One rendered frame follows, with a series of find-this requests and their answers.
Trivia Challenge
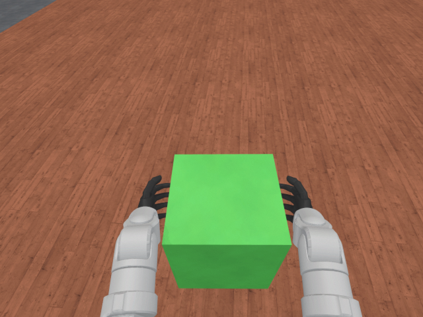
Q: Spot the robot right hand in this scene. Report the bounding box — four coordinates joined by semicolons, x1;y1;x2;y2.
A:
279;176;313;223

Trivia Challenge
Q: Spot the carton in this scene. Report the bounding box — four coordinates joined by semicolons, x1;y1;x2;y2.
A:
162;154;292;289

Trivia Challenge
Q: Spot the right robot forearm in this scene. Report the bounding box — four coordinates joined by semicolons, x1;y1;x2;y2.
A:
293;208;362;317

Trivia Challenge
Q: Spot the left robot forearm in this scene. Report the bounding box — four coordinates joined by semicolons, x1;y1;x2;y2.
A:
100;207;161;317

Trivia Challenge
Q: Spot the robot left hand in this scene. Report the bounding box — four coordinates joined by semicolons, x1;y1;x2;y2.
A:
138;175;171;219

